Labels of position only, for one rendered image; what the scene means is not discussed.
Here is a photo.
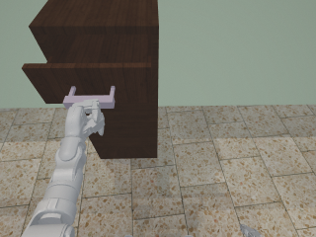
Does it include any cabinet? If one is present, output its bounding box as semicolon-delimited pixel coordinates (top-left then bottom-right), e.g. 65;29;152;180
29;0;159;159

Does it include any left robot upper arm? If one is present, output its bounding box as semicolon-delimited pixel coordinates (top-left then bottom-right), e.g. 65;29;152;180
23;223;75;237

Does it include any left robot hand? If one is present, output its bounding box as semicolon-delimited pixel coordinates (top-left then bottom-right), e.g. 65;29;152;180
64;99;105;142

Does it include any drawer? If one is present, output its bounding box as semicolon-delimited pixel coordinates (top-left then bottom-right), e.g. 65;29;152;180
22;34;152;104

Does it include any right robot hand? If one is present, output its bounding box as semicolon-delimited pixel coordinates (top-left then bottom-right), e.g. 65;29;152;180
240;224;262;237

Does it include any left robot forearm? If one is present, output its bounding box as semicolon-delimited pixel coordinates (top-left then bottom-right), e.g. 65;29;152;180
21;136;87;237

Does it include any handle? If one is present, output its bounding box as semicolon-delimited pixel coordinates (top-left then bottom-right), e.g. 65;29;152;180
63;86;116;110

